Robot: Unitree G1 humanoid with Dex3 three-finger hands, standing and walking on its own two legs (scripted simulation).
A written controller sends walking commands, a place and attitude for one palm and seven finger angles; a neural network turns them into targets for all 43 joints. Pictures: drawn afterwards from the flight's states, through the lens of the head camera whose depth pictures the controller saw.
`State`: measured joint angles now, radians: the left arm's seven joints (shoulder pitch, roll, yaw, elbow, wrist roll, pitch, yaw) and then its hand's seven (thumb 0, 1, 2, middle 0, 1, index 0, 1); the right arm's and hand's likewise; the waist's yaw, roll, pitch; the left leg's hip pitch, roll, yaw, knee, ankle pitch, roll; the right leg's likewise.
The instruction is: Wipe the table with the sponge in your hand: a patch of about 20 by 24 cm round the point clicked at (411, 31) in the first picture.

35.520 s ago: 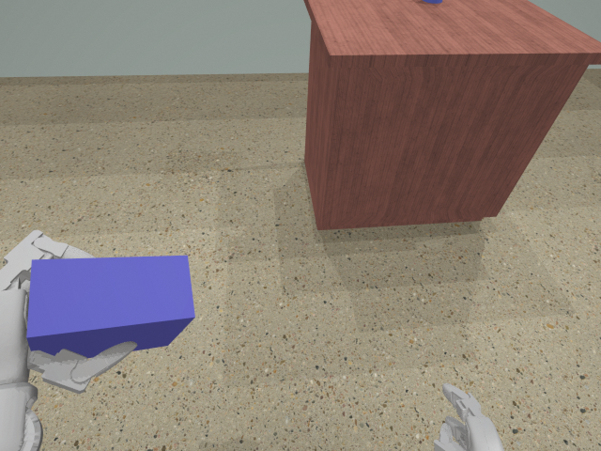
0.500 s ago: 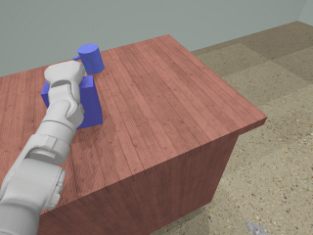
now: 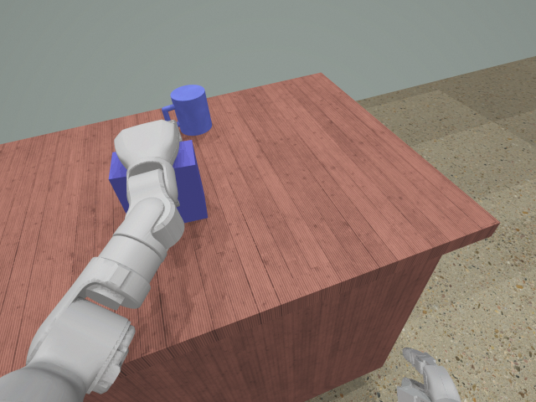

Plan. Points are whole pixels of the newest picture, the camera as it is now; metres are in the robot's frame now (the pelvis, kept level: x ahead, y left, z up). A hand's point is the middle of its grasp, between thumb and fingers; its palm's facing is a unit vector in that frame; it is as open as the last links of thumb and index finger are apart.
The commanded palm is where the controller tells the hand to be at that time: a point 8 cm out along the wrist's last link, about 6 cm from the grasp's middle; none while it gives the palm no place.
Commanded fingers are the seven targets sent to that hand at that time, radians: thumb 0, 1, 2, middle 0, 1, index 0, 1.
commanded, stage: wipe back along the third lane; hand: left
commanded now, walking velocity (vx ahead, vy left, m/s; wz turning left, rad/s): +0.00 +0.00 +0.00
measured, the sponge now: (166, 197) +0.41 +0.22 +0.10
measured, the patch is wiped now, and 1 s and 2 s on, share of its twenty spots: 1.00 1.00 1.00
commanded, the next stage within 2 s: slide back across to the middle lane in 1.20 s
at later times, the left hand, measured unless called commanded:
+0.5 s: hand (166, 191) +0.36 +0.18 +0.17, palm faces +0.21 -0.12 -0.97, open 10.7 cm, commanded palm +0.31 +0.17 +0.18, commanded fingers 0.00 0.10 1.30 -1.20 -1.60 -1.20 -1.60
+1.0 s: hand (183, 214) +0.32 +0.14 +0.17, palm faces +0.26 -0.15 -0.95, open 10.7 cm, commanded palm +0.26 +0.14 +0.18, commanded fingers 0.00 0.10 1.30 -1.20 -1.60 -1.20 -1.60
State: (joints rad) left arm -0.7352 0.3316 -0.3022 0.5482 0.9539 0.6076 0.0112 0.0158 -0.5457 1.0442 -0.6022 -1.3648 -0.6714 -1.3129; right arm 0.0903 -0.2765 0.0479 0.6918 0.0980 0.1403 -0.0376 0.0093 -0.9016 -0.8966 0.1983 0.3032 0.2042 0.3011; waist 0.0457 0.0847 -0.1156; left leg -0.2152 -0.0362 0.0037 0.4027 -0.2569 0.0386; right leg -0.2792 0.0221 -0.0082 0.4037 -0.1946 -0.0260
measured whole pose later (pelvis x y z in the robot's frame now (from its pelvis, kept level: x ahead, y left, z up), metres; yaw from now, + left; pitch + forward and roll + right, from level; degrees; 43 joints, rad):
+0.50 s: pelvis +0.01 +0.01 +0.00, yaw +0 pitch +1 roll +0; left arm -0.46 0.31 -0.37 0.06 0.98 0.70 -0.03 -0.01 -0.53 1.04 -0.58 -1.39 -0.65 -1.33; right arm 0.03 -0.26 0.07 0.62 0.09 0.20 0.04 0.01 -0.90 -0.90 0.20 0.30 0.20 0.30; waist 0.09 0.10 -0.11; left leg -0.16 -0.04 0.00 0.46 -0.31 0.05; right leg -0.23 0.02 -0.01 0.47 -0.25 -0.02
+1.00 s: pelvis -0.01 -0.03 -0.01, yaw -1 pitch -1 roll +1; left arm -0.32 0.31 -0.35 -0.06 0.95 0.71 0.01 -0.01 -0.53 1.04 -0.58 -1.38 -0.66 -1.32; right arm 0.01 -0.27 0.07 0.61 0.10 0.22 0.03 0.01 -0.90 -0.90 0.20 0.30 0.20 0.30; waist 0.08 0.11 -0.10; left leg -0.16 -0.01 0.01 0.47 -0.29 0.00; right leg -0.24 0.05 -0.01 0.50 -0.24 -0.06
